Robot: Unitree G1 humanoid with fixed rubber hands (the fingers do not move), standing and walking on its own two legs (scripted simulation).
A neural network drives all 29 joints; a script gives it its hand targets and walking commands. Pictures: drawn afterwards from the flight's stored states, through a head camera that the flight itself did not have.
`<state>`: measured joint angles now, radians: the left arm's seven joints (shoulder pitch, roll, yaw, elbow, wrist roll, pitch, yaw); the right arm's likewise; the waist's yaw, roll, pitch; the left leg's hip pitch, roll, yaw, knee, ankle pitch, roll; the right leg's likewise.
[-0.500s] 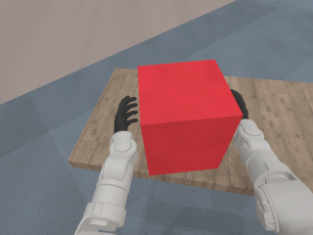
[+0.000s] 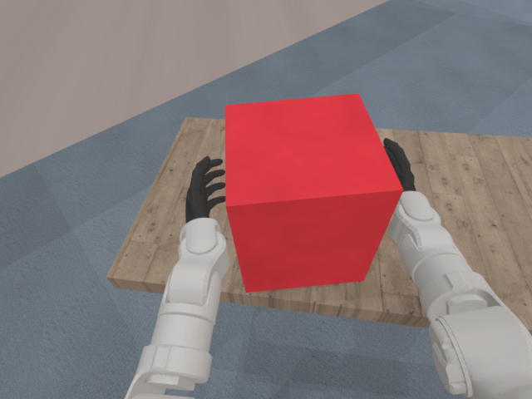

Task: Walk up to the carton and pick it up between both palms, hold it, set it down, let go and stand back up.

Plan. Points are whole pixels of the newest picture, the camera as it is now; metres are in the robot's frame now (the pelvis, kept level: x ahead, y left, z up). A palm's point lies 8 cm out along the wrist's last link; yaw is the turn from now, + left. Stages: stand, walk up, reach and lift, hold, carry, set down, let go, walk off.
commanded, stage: reach and lift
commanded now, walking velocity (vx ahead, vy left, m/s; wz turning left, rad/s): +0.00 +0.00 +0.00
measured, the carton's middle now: (298, 198) +0.44 +0.02 +0.05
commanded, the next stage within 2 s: none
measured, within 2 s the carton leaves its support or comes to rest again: neither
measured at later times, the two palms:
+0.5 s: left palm (195, 217) +0.33 +0.16 +0.12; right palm (405, 202) +0.41 -0.13 +0.10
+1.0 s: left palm (189, 184) +0.35 +0.16 +0.16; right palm (416, 204) +0.38 -0.13 +0.13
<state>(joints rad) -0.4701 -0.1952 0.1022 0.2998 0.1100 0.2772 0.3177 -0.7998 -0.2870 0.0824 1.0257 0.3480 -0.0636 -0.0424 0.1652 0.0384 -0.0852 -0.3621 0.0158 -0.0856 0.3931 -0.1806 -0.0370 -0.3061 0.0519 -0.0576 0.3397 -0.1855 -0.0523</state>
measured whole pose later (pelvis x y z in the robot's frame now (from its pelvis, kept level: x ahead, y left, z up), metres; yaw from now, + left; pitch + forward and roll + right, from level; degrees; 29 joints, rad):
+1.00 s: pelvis -0.02 +0.01 +0.00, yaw +0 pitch +2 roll -1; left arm -0.57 -0.13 0.27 0.21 0.30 0.43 0.08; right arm -0.72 -0.12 0.03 0.78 0.23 0.16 -0.24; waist 0.00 -0.02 -0.07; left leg -0.26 0.02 -0.09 0.39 -0.16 -0.03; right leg -0.18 0.05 -0.06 0.30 -0.15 -0.04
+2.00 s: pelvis -0.03 +0.01 +0.00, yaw +0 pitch -5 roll -1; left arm -0.70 -0.04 0.31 0.17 0.38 0.66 -0.07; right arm -0.71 -0.04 0.01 0.63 0.23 0.29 -0.34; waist -0.06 -0.04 -0.03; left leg -0.13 0.02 -0.09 0.39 -0.17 -0.02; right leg -0.05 0.05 -0.06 0.28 -0.14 -0.04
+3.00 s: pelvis -0.04 +0.01 +0.00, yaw +0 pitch -7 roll -1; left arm -0.69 -0.05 0.31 0.05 0.42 0.76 -0.08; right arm -0.71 -0.02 0.01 0.56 0.23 0.31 -0.34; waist -0.08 -0.05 -0.03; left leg -0.11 0.02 -0.09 0.39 -0.16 -0.02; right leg -0.03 0.05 -0.06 0.29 -0.14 -0.04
